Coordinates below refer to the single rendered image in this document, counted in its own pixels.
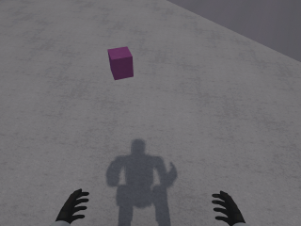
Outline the carton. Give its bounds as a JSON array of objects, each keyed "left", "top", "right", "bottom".
[{"left": 107, "top": 46, "right": 134, "bottom": 80}]

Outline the left robot hand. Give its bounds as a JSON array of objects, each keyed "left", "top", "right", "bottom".
[{"left": 55, "top": 188, "right": 89, "bottom": 224}]

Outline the right robot hand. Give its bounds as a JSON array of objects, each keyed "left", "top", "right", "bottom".
[{"left": 212, "top": 190, "right": 246, "bottom": 226}]

